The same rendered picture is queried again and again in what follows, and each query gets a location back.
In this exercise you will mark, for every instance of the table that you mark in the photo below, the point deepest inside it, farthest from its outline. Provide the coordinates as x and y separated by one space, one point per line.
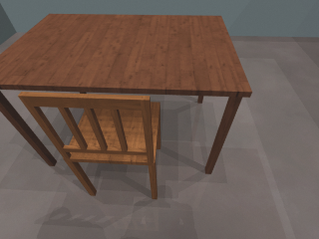
177 55

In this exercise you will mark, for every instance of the chair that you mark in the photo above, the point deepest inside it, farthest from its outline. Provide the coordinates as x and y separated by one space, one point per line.
114 129

